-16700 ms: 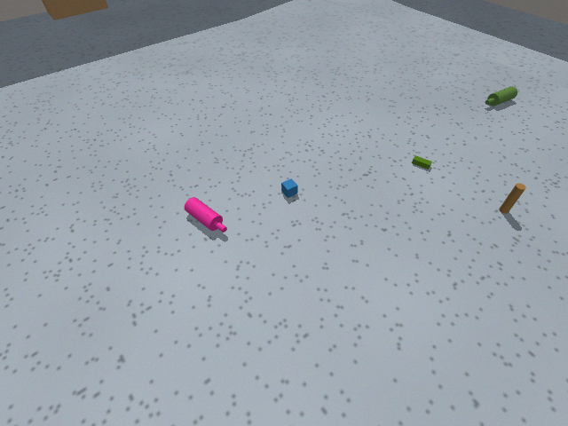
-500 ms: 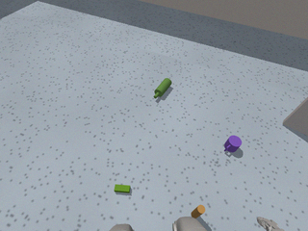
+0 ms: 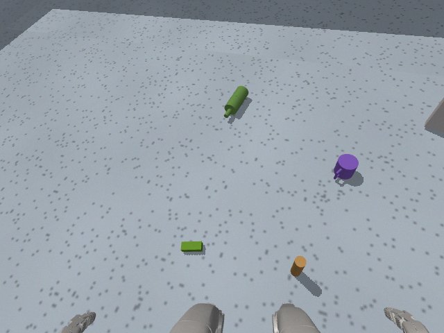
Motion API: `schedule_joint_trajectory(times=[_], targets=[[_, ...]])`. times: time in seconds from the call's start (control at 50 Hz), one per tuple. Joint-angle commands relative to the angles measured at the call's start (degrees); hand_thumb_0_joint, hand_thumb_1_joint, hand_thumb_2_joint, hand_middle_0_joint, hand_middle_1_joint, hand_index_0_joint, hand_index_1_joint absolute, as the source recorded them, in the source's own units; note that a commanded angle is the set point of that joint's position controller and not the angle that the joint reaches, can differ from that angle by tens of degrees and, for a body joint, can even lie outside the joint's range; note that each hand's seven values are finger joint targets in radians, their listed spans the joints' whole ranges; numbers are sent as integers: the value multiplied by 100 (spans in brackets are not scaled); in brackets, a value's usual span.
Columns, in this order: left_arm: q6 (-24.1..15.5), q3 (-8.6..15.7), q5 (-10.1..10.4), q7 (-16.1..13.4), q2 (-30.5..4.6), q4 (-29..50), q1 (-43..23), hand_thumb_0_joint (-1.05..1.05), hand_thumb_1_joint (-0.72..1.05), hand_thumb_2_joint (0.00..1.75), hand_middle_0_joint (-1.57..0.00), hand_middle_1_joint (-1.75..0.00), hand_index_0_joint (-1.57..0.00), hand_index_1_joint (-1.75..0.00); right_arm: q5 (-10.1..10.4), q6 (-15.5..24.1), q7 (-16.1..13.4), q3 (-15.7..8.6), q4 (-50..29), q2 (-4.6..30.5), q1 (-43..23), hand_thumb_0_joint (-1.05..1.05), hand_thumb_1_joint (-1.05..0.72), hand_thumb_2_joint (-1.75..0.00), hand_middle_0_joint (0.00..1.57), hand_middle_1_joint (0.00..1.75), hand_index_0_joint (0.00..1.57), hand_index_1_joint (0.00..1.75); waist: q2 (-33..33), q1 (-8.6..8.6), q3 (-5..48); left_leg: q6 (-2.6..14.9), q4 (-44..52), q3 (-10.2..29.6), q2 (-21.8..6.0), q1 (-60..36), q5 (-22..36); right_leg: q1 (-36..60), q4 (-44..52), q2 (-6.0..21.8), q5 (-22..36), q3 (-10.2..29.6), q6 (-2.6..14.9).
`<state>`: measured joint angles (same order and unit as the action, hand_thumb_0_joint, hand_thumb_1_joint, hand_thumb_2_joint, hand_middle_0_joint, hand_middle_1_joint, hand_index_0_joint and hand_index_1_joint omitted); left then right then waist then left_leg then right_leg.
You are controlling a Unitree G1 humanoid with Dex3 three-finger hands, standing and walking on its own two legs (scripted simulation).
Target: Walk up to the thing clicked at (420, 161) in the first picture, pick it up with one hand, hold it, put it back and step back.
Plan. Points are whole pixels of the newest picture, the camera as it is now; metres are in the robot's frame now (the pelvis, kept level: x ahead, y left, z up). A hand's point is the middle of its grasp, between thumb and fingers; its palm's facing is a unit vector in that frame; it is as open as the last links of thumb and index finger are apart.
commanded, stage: walk up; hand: left
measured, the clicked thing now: (191, 246) +0.48 +0.27 -0.73
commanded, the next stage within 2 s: none
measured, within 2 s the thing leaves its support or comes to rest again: neither
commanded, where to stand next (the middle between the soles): +0.10 +0.02 m, yaw +2 degrees
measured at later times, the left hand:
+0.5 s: hand out of the picture +0.03 +0.31 -0.12, palm faces -0.01 -0.92 -0.38, open 7.4 cm
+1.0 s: hand out of the picture +0.12 +0.33 -0.15, palm faces +0.01 -0.94 -0.35, open 7.4 cm
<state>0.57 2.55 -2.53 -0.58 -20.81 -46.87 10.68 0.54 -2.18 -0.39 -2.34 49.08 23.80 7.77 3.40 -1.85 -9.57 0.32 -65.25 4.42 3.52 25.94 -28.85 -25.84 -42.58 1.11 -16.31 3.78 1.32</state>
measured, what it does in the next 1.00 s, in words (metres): steps on the spot: left foot, then right foot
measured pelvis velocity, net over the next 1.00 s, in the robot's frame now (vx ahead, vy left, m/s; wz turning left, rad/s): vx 0.06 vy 0.06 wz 0.02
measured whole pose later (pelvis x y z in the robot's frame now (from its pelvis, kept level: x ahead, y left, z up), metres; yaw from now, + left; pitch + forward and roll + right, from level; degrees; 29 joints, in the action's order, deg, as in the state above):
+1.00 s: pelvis +0.06 +0.06 +0.00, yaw +1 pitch -4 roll +0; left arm 2.0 1.4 0.3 0.1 -23.5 -52.7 12.3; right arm -1.4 2.4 0.4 -1.7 53.5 21.1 13.1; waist -2.9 -0.8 -6.3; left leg 1.1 -38.5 -1.9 -0.8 21.3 -13.8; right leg -21.4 -49.4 1.9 -28.0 4.9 1.6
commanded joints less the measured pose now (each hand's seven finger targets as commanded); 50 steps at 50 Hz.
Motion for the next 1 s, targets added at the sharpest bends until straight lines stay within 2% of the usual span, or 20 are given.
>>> schedule_joint_trajectory(times=[0.0, 0.04, 0.08, 0.12, 0.16, 0.18, 0.22, 0.28, 0.42, 0.5, 0.52, 0.56, 0.58, 0.6, 0.68, 0.82, 0.86, 0.9, 0.92, 0.98], targets=[[-281, 652, -5, 21, -1829, 360, 843, 0, 90, 90, -20, -30, -20, -30, -139, 294, 159, -394, -357, 1318, 381, 0, -90, -90, 20, 30, 20, 30, -1955, -369, 1615, -88, 1333, -219, -167, 1117, -508, 2947, 2274, 1407, -3113, 2667, 1284], [-246, 707, 8, 63, -1947, 293, 969, 0, 90, 90, -20, -30, -20, -30, -193, 377, 191, -359, -370, 1221, 225, 0, -90, -90, 20, 30, 20, 30, -1903, -379, 1009, 85, 2405, -197, -386, 575, -930, 2188, 2360, 1621, -2583, 2510, 1326], [-195, 653, 55, 109, -1949, 275, 746, 0, 90, 90, -20, -30, -20, -30, -203, 441, 244, -387, -186, 1042, 610, 0, -90, -90, 20, 30, 20, 30, -1741, -114, 761, 252, 3330, -523, -192, -734, -473, 1159, 2398, 1238, -1890, 1678, 989], [-141, 513, 58, 133, -1672, 453, 90, 0, 90, 90, -20, -30, -20, -30, -261, 496, 235, -533, 190, 1011, 1776, 0, -90, -90, 20, 30, 20, 30, -819, 739, 710, 395, 4550, -715, -76, -2936, 1030, -655, 1336, 541, -2294, 616, 423], [-186, 377, 146, 86, -1126, 793, -580, 0, 90, 90, -20, -30, -20, -30, -409, 547, 157, -714, 52, 1899, 2003, 0, -90, -90, 20, 30, 20, 30, 911, 946, -283, 863, 5996, 3439, -2438, -2587, -2564, -3312, -1580, -539, -1638, -17, -24], [-252, 494, 93, 108, -1704, 707, -725, 0, 90, 90, -20, -30, -20, -30, -276, 562, 168, -702, -46, 1958, 1621, 0, -90, -90, 20, 30, 20, 30, 92, 860, -804, 1242, 6315, 3765, -2839, -1422, -3272, -2748, -1558, 23, -1002, 666, 31], [-299, 430, 195, 245, -1523, 268, 163, 0, 90, 90, -20, -30, -20, -30, -258, 676, 162, -550, -208, 1523, 811, 0, -90, -90, 20, 30, 20, 30, -147, 305, -666, 1132, 6050, 2439, -2085, -1440, -2048, -1814, -1404, 185, -316, 729, 26], [-277, 501, 146, 342, -1577, -66, 653, 0, 90, 90, -20, -30, -20, -30, -175, 807, 159, -530, -289, 1397, 933, 0, -90, -90, 20, 30, 20, 30, 245, 233, -97, 993, 5669, 1065, -1653, -1746, -666, -1282, -1159, 128, 170, 187, -79], [-304, 402, 226, 252, -1418, -164, 509, 0, 90, 90, -20, -30, -20, -30, -304, 488, 207, -475, -495, 1278, 774, 0, -90, -90, 20, 30, 20, 30, 958, 271, 34, 965, 5275, -22, -1320, -402, -162, 658, 165, 184, 435, -416, -245], [-480, 387, 183, -38, -1401, -494, 1038, 0, 90, 90, -20, -30, -20, -30, -267, 235, 226, -406, -569, 1064, 922, 0, -90, -90, 20, 30, 20, 30, 183, 94, 432, 859, 3447, -232, -1097, -547, 1242, 1718, 1455, -136, 802, -670, -182], [-563, 435, 130, -70, -1601, -487, 1211, 0, 90, 90, -20, -30, -20, -30, -206, 227, 239, -332, -509, 850, 1337, 0, -90, -90, 20, 30, 20, 30, -536, 39, 738, 755, 2488, -469, -834, -630, 1204, 2105, 1922, -13, 563, -416, -157], [-658, 551, 18, 1, -2056, -239, 1391, 0, 90, 90, -20, -30, -20, -30, -86, 329, 248, -183, -572, 568, 1891, 0, -90, -90, 20, 30, 20, 30, -1851, 94, 1088, 395, 623, -234, -106, 759, -405, 2825, 2527, 1757, -1321, 2812, 608], [-608, 580, 85, 30, -2232, -211, 1160, 0, 90, 90, -20, -30, -20, -30, -105, 327, 187, -370, -557, 1177, 1595, 0, -90, -90, 20, 30, 20, 30, -1486, -73, 799, 372, 340, -50, -371, 887, -453, 2270, 2881, 2244, -2396, 3493, 1349], [-594, 599, 141, 47, -2252, -154, 1031, 0, 90, 90, -20, -30, -20, -30, -132, 373, 165, -450, -511, 1432, 1393, 0, -90, -90, 20, 30, 20, 30, -1352, -82, 536, 340, 433, 129, -602, 1010, -430, 1959, 3004, 2307, -2714, 3522, 1571], [-593, 423, 174, 59, -1883, -84, 793, 0, 90, 90, -20, -30, -20, -30, -92, 399, 233, -454, -237, 1242, 1492, 0, -90, -90, 20, 30, 20, 30, -1438, 118, 367, 182, 908, -67, -643, 296, 451, 1018, 2858, 1355, -1555, 1478, 1036], [-313, 226, 227, 52, -1438, 58, 183, 0, 90, 90, -20, -30, -20, -30, -86, 522, 87, -320, 175, 730, 1402, 0, -90, -90, 20, 30, 20, 30, -1361, 293, 938, -88, 3242, -920, -259, -1588, 2136, 276, 1121, 856, 1380, 14, 760], [-179, 114, 305, 36, -1084, 96, 167, 0, 90, 90, -20, -30, -20, -30, -163, 588, -28, -380, 238, 976, 1402, 0, -90, -90, 20, 30, 20, 30, -647, 380, 903, 3, 3796, -460, -522, -1863, 2733, -115, 318, 526, 727, -106, 391], [-17, 56, 374, -13, -944, -29, 601, 0, 90, 90, -20, -30, -20, -30, -201, 648, -86, -426, -8, 1604, 848, 0, -90, -90, 20, 30, 20, 30, 388, 61, 970, 795, 4796, 2144, -2422, -1070, 1879, 24, -620, -164, -1358, 86, 57], [64, 176, 344, -57, -1396, -244, 586, 0, 90, 90, -20, -30, -20, -30, -120, 620, -79, -461, 10, 1819, 538, 0, -90, -90, 20, 30, 20, 30, 490, 140, 861, 1270, 4874, 2394, -2606, -490, 1072, 429, -1123, 35, -1693, 281, 67], [110, 261, 288, 6, -1424, -478, 440, 0, 90, 90, -20, -30, -20, -30, -198, 624, -130, -401, 37, 1475, 306, 0, -90, -90, 20, 30, 20, 30, 454, 80, 668, 868, 4575, 1328, -1867, -703, 998, 69, -1249, 34, -1215, 433, 135]])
